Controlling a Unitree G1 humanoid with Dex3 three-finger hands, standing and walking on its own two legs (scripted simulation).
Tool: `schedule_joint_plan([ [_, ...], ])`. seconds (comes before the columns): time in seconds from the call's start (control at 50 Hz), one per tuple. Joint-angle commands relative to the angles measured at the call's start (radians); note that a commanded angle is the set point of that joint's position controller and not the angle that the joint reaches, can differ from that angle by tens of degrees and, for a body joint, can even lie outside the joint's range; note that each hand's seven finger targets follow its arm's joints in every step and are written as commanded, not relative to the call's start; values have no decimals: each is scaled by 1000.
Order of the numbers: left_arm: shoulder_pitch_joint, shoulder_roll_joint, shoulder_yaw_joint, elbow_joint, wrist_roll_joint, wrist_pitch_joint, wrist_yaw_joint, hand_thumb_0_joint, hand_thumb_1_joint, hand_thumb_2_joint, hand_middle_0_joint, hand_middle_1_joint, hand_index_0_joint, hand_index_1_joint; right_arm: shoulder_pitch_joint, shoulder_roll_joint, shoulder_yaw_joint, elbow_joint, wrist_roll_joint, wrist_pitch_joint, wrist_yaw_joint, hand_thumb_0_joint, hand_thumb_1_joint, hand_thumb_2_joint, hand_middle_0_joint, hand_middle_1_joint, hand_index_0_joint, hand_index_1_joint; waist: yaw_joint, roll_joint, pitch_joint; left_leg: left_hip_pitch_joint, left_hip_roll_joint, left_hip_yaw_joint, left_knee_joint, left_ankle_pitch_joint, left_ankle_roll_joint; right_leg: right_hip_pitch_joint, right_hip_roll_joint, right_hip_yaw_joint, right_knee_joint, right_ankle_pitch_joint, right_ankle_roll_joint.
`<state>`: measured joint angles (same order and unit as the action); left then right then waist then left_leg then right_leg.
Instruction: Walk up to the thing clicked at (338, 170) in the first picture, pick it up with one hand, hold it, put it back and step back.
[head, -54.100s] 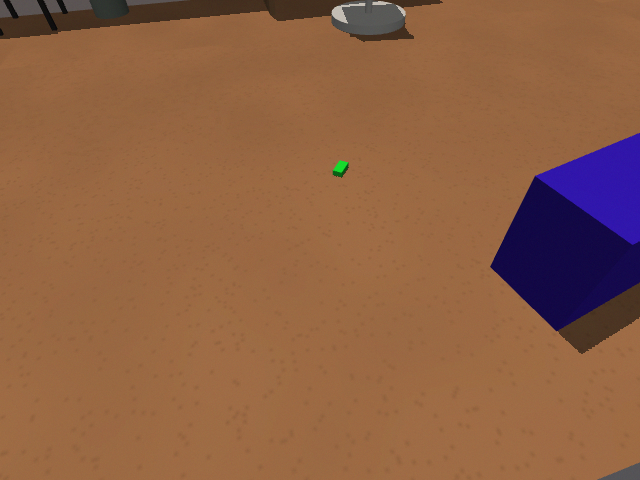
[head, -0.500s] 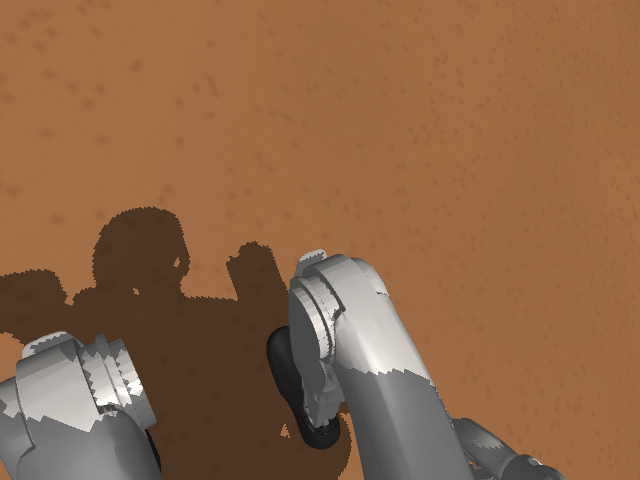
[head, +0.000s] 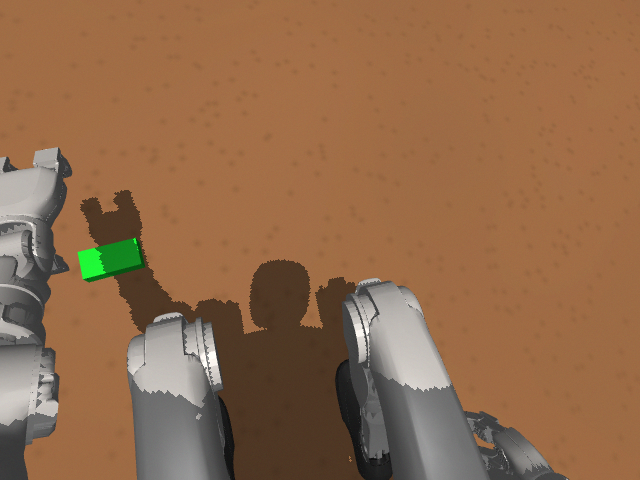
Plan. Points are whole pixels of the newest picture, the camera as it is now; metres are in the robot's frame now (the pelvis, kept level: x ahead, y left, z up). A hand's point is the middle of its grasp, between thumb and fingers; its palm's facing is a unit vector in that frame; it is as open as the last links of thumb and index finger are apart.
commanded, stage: withdraw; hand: left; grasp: from above
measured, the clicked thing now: (112, 259) +0.46 +0.30 -0.33
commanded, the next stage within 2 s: home in 0.32 s
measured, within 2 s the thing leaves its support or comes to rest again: neither
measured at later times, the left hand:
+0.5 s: hand (78, 248) +0.44 +0.30 -0.20, palm faces -0.41 -0.07 -0.91, open 13.1 cm
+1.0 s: hand (18, 298) +0.34 +0.27 +0.00, palm faces -0.26 -0.66 -0.70, open 7.9 cm
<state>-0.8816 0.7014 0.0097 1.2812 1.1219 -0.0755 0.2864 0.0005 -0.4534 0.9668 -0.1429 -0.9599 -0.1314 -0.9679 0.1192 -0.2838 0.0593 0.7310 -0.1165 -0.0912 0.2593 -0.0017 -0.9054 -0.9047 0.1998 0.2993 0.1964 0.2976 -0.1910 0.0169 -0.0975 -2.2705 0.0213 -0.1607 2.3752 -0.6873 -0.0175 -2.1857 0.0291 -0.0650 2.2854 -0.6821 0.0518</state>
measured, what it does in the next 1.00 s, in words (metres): rises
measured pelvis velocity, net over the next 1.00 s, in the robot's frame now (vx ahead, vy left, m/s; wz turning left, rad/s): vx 0.00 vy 0.00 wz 0.07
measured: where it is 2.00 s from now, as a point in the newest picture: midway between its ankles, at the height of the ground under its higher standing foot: (296, 463)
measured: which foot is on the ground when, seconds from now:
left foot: down 0.00-1.00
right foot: down 0.00-1.00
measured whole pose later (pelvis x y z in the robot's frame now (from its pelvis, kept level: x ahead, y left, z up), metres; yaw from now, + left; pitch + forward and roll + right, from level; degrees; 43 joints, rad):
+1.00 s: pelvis +0.00 +0.00 +0.12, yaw +4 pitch +33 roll -6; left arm -0.32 0.48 0.06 0.54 0.52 0.05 0.02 0.00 0.74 0.92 -0.22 -0.36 -0.21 -0.37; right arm 0.13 -0.28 -0.02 0.61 0.00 -0.01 0.09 0.00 -0.90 -0.90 0.20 0.30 0.20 0.30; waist -0.07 0.03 -0.19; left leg -1.92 0.03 -0.10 2.00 -0.66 -0.01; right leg -1.86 0.01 -0.04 1.93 -0.66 0.03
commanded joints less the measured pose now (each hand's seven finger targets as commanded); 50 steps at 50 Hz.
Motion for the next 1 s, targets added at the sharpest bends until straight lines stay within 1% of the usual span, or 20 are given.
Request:
schedule_joint_plan([
  [0.0, -308, 179, -10, -84, -17, -42, -66, 0, -450, 967, -134, -973, -129, -978, 212, -250, -79, -50, 23, 32, -68, 0, -899, -902, 200, 300, 200, 300, -74, 58, -463, 314, -26, 110, -253, 87, 60, 363, 35, -54, -332, 112, -85],
  [0.06, -313, 216, -3, -60, -1, -89, -94, 0, -432, 953, -153, -956, -148, -962, 194, -241, -64, -65, 21, 43, -109, 0, -899, -902, 200, 300, 200, 300, -56, 68, -443, 327, -29, 116, -266, 63, 52, 362, 30, -48, -337, 63, -90],
  [0.14, -338, 230, -3, -10, 33, -149, -65, 0, -400, 927, -181, -928, -177, -932, 181, -227, -33, -70, 10, 53, -137, 0, -898, -902, 200, 300, 200, 300, -55, 141, -466, 371, -26, 114, -278, 76, 45, 337, 29, -50, -295, 91, -91],
  [0.18, -352, 239, -1, 19, 57, -176, -28, 0, -406, 929, -169, -930, -167, -932, 184, -237, -23, -62, 4, 56, -145, 0, -897, -901, 200, 300, 200, 300, -62, 149, -471, 372, -25, 112, -261, 88, 46, 312, 28, -59, -285, 111, -89],
  [0.2, -362, 276, 22, 20, 72, -191, -6, 0, -408, 929, -170, -929, -168, -932, 187, -242, -19, -65, -1, 56, -147, 0, -898, -901, 200, 300, 200, 300, -55, 154, -491, 369, -26, 110, -254, 95, 46, 317, 28, -60, -277, 110, -89],
  [0.28, -394, 302, 53, 67, 118, -225, 82, 0, -372, 889, -197, -896, -202, -890, 184, -249, -8, -56, -26, 51, -146, 0, -897, -898, 200, 300, 200, 300, -60, 240, -519, 425, -23, 101, -237, 109, 33, 262, 30, -79, -220, 118, -95],
  [0.32, -431, 361, 97, 29, 147, -236, 133, 0, -366, 878, -199, -891, -209, -881, 191, -259, -9, -49, -37, 49, -150, 0, -897, -897, 200, 300, 200, 300, -49, 289, -584, 470, -24, 98, -231, 128, 27, 264, 29, -88, -200, 134, -96],
  [0.36, -423, 386, 131, 1, 165, -231, 180, 0, -362, 867, -202, -879, -214, -867, 191, -264, -16, -39, -50, 43, -149, 0, -898, -897, 200, 300, 200, 300, -29, 357, -631, 520, -22, 103, -229, 146, 20, 242, 24, -95, -173, 154, -99],
  [0.4, -433, 367, 132, -12, 173, -214, 213, 0, -353, 852, -198, -866, -216, -847, 193, -269, -33, -34, -57, 31, -147, 0, -897, -895, 200, 300, 200, 300, -53, 395, -611, 537, -20, 102, -240, 120, 16, 186, 19, -112, -158, 139, -100],
  [0.44, -448, 376, 144, -79, 169, -187, 234, 0, -207, 969, -232, -730, -208, -753, 200, -271, -50, -26, -59, 20, -142, 0, -888, -895, 200, 300, 200, 300, -46, 441, -657, 570, -17, 103, -247, 118, 14, 170, 15, -111, -155, 141, -103],
  [0.5, -379, 357, 167, -131, 104, -128, 234, 0, -106, 968, -230, -695, -208, -716, 230, -267, -72, -24, -50, 9, -128, 0, -889, -895, 200, 300, 200, 300, -18, 439, -763, 601, -20, 121, -254, 168, 20, 232, 9, -98, -177, 194, -99],
  [0.52, -350, 324, 154, -130, 75, -104, 220, 0, -60, 967, -229, -679, -208, -699, 236, -261, -82, -18, -44, 6, -124, 0, -890, -895, 200, 300, 200, 300, -8, 428, -779, 613, -18, 123, -265, 176, 21, 243, 11, -95, -190, 204, -99],
  [0.56, -339, 323, 161, -177, 20, -66, 186, 0, 49, 948, -223, -626, -205, -643, 258, -263, -101, -11, -23, 10, -123, 0, -891, -896, 200, 300, 200, 300, 10, 422, -815, 623, -18, 127, -293, 181, 27, 275, 11, -90, -224, 212, -98],
  [0.62, -215, 218, 128, -194, -92, -12, 97, 0, 216, 954, -222, -575, -207, -590, 279, -241, -126, -9, 8, 16, -117, 0, -892, -897, 200, 300, 200, 300, 28, 335, -800, 618, -21, 124, -333, 196, 33, 341, 12, -80, -267, 226, -95],
  [0.68, -89, 187, 127, -365, -219, 28, -8, 0, 434, 970, -221, -516, -210, -527, 270, -233, -143, -43, 51, 33, -119, 0, -894, -897, 200, 300, 200, 300, 62, 264, -817, 637, -23, 130, -387, 208, 44, 459, 13, -57, -348, 243, -87],
  [0.72, 42, 105, 102, -427, -303, 56, -86, 0, 558, 960, -217, -461, -209, -468, 241, -218, -144, -72, 75, 44, -122, 0, -896, -898, 200, 300, 200, 300, 58, 180, -753, 607, -22, 116, -431, 187, 51, 499, 14, -53, -387, 240, -82],
  [0.8, 191, 72, 124, -693, -453, 77, -196, 0, 862, 897, -199, -309, -199, -309, 176, -195, -144, -141, 102, 60, -147, 0, -899, -900, 200, 300, 200, 300, 86, 111, -689, 610, -17, 103, -506, 170, 57, 565, 9, -32, -468, 229, -81],
  [0.9, 323, -7, 122, -934, -603, 95, -238, 0, 900, 899, -199, -297, -199, -297, 112, -157, -147, -201, 126, 56, -182, 0, -900, -900, 200, 300, 200, 300, 107, 110, -633, 714, -6, 103, -627, 101, 55, 635, 2, -5, -591, 161, -81],
  [0.92, 361, -5, 137, -942, -621, 104, -235, 0, 900, 899, -199, -298, -199, -297, 95, -155, -146, -206, 129, 53, -189, 0, -900, -900, 200, 300, 200, 300, 118, 116, -616, 746, -2, 100, -652, 99, 51, 647, 2, -4, -606, 157, -82],
  [0.98, 434, -63, 119, -1052, -685, 134, -234, 0, 900, 899, -199, -298, -199, -297, 69, -148, -148, -228, 137, 39, -211, 0, -900, -900, 200, 300, 200, 300, 121, 138, -623, 851, 2, 94, -723, 100, 43, 684, -3, 1, -658, 153, -83],
])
